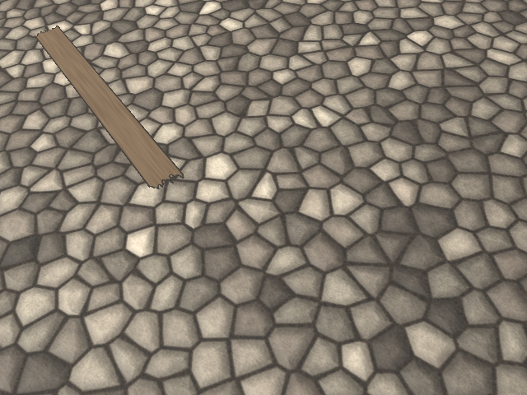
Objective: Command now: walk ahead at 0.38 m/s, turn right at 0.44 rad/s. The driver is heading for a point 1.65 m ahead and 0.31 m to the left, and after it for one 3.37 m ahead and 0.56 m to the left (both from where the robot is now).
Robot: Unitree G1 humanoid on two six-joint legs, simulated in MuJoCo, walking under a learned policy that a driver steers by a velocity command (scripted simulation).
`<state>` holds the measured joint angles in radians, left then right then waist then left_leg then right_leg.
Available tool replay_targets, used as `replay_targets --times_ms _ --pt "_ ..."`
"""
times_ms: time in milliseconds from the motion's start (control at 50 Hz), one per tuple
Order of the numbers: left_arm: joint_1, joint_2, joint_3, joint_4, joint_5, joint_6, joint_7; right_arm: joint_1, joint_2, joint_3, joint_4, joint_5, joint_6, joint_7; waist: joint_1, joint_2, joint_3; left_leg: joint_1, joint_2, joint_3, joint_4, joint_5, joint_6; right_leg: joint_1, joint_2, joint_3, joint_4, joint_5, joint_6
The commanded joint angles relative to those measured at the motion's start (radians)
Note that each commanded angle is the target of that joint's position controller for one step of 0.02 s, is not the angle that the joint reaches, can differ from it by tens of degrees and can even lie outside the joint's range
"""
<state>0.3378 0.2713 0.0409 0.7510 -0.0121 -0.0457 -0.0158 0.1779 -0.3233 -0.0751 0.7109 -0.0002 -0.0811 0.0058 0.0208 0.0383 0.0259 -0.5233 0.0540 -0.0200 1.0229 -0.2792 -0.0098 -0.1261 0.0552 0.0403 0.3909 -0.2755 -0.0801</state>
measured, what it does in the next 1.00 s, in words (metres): walks ahead, turning left: left foot, then right foot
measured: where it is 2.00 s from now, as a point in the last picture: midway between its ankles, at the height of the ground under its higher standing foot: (286, 382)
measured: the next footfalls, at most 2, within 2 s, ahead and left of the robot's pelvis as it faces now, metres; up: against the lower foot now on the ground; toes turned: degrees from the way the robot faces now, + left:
left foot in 0.32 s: +0.35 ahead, +0.12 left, +0.00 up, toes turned +1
right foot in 0.80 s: +0.47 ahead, -0.08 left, +0.00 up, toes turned +21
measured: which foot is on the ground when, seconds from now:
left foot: up 0.00-0.30, down 0.32-0.80, up 0.82-1.00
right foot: down 0.00-0.32, up 0.34-0.78, down 0.80-1.00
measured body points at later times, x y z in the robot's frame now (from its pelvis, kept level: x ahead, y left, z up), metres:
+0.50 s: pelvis +0.24 +0.04 -0.01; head +0.29 +0.05 +0.44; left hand +0.35 +0.33 -0.12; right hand +0.40 -0.22 -0.11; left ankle +0.31 +0.12 -0.75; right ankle +0.20 -0.10 -0.66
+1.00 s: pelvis +0.35 +0.00 +0.00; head +0.40 -0.01 +0.44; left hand +0.40 +0.31 -0.08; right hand +0.59 -0.22 -0.11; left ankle +0.28 +0.12 -0.66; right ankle +0.43 -0.09 -0.75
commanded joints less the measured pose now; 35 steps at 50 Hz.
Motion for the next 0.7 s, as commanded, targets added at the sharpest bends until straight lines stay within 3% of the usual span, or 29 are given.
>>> replay_targets --times_ms 20,100,160,220,240,280,300,320,340,360,380,400,420,440,480,520,560,600,700 --pt "-0.018 0.173 0.043 -0.073 0.003 -0.021 0.026 -0.094 -0.076 -0.019 -0.080 -0.006 -0.024 0.008 0.010 -0.121 0.025 -0.204 0.018 -0.013 -0.130 0.171 -0.034 0.117 -0.230 0.244 -0.225 0.206 -0.152" --pt "0.040 0.183 0.044 -0.044 0.001 -0.018 0.037 -0.196 -0.024 0.006 -0.104 0.006 -0.025 0.021 0.057 -0.133 0.049 -0.117 -0.010 0.013 -0.369 0.336 -0.056 0.054 -0.199 0.160 -0.229 0.246 -0.119" --pt "0.077 0.190 0.045 -0.021 -0.003 -0.020 0.035 -0.257 -0.024 0.014 -0.121 0.019 -0.031 0.038 0.082 -0.132 0.086 -0.100 -0.014 0.023 -0.461 0.384 -0.033 0.067 -0.233 0.153 -0.242 0.217 -0.121" --pt "0.096 0.190 0.046 0.003 -0.004 -0.017 0.032 -0.275 -0.036 0.015 -0.133 0.025 -0.037 0.054 0.077 -0.135 0.104 -0.118 -0.015 0.030 -0.512 0.336 0.022 0.155 -0.279 0.132 -0.219 0.300 -0.112" --pt "0.094 0.192 0.047 0.008 -0.003 -0.015 0.032 -0.263 -0.043 0.014 -0.132 0.026 -0.037 0.058 0.065 -0.139 0.095 -0.105 -0.021 0.035 -0.522 0.306 0.043 0.189 -0.289 0.119 -0.196 0.376 -0.103" --pt "0.083 0.212 0.053 0.009 0.004 -0.008 0.036 -0.184 -0.077 -0.001 -0.115 0.024 -0.032 0.057 0.018 -0.160 0.015 0.012 -0.073 0.070 -0.512 0.224 0.088 0.246 -0.281 0.077 -0.073 0.744 -0.081" --pt "0.066 0.213 0.051 0.004 0.012 0.001 0.040 -0.067 -0.108 -0.019 -0.083 0.017 -0.029 0.050 -0.046 -0.160 -0.068 0.154 -0.116 0.099 -0.521 0.219 0.118 0.249 -0.249 0.041 0.091 0.961 -0.060" --pt "0.053 0.204 0.044 -0.007 0.017 0.007 0.046 0.064 -0.136 -0.031 -0.054 0.010 -0.026 0.042 -0.118 -0.134 -0.160 0.374 -0.103 0.076 -0.539 0.318 0.150 0.152 -0.207 0.002 0.298 0.992 -0.019" --pt "0.100 0.154 0.025 -0.045 0.051 -0.001 0.051 0.187 -0.223 -0.047 -0.046 -0.006 -0.021 0.035 -0.113 0.050 -0.312 0.727 0.113 -0.220 -0.460 0.571 0.244 -0.127 -0.128 -0.025 0.640 0.600 0.037" --pt "0.217 0.075 0.000 -0.036 0.039 -0.016 0.036 0.196 -0.218 -0.040 -0.034 -0.007 -0.024 0.045 -0.043 0.250 -0.451 0.964 0.334 -0.693 -0.576 0.576 0.418 -0.432 0.054 0.037 0.954 -0.335 0.100" --pt "0.114 0.186 0.019 -0.037 0.014 -0.029 0.026 0.177 -0.138 -0.026 -0.045 0.013 -0.018 0.042 -0.098 0.095 -0.395 0.882 0.284 -0.641 -0.629 0.498 0.370 -0.474 0.000 0.121 1.018 -0.306 0.098" --pt "0.008 0.197 0.025 -0.076 -0.008 -0.037 0.020 0.095 -0.125 -0.019 -0.059 0.019 -0.011 0.036 -0.086 0.050 -0.234 0.731 0.248 -0.487 -0.646 0.530 0.332 -0.520 -0.045 0.095 0.988 -0.238 0.097" --pt "-0.052 0.193 0.023 -0.089 0.002 -0.042 0.024 0.050 -0.117 -0.015 -0.070 0.018 -0.002 0.032 -0.070 -0.046 -0.139 0.581 0.205 -0.396 -0.669 0.611 0.311 -0.514 -0.078 0.070 0.939 -0.195 0.100" --pt "-0.071 0.193 0.029 -0.103 0.017 -0.039 0.028 0.027 -0.118 -0.014 -0.078 0.012 0.002 0.027 -0.044 -0.070 -0.090 0.468 0.181 -0.348 -0.692 0.670 0.303 -0.481 -0.097 0.063 0.885 -0.160 0.107" --pt "-0.024 0.162 0.025 -0.105 0.024 -0.020 0.036 0.001 -0.123 -0.015 -0.081 -0.004 0.005 0.019 0.007 -0.010 -0.085 0.340 0.137 -0.292 -0.735 0.706 0.307 -0.394 -0.106 0.062 0.799 -0.125 0.128" --pt "-0.003 0.132 0.016 -0.101 0.029 -0.002 0.048 -0.016 -0.134 -0.018 -0.075 0.000 0.009 0.012 0.025 0.020 -0.093 0.267 0.112 -0.240 -0.735 0.772 0.306 -0.362 -0.095 0.039 0.683 -0.109 0.157" --pt "-0.034 0.122 0.014 -0.114 0.035 0.010 0.058 -0.008 -0.158 -0.027 -0.067 0.006 0.023 0.000 0.017 0.030 -0.120 0.249 0.098 -0.230 -0.716 0.767 0.294 -0.352 -0.076 0.032 0.589 -0.049 0.178" --pt "-0.074 0.120 0.015 -0.124 0.032 0.019 0.060 -0.002 -0.165 -0.030 -0.061 0.017 0.044 -0.012 0.005 0.037 -0.143 0.237 0.073 -0.233 -0.699 0.643 0.260 -0.326 -0.062 0.040 0.506 0.043 0.188" --pt "-0.196 0.123 0.020 -0.168 0.015 0.017 0.048 0.009 -0.163 -0.032 -0.061 0.022 0.088 -0.030 -0.035 0.084 -0.117 0.259 0.053 -0.346 -0.657 0.324 0.216 -0.297 -0.021 0.066 0.301 0.063 0.183"
Keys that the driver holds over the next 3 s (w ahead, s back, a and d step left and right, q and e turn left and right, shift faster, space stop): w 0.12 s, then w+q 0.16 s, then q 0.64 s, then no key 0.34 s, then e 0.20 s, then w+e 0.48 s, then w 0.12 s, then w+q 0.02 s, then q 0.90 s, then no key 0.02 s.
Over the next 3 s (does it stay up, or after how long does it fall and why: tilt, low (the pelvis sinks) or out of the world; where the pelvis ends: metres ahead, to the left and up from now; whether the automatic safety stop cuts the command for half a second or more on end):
stays up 0.77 -0.02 0.00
